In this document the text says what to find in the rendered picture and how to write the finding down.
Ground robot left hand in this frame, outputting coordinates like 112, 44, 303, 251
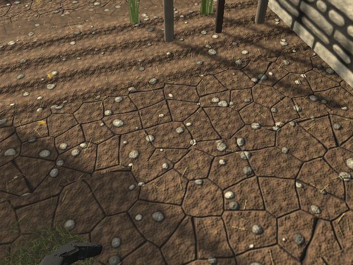
39, 241, 103, 265

